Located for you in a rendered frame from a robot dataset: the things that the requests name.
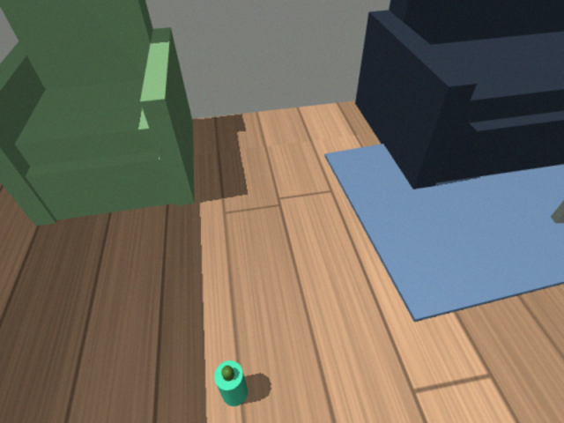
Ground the bottle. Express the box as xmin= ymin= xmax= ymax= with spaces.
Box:
xmin=214 ymin=360 xmax=248 ymax=406

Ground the armchair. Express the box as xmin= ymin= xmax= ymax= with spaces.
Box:
xmin=0 ymin=0 xmax=195 ymax=226

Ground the sofa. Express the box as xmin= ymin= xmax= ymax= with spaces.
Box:
xmin=355 ymin=0 xmax=564 ymax=189

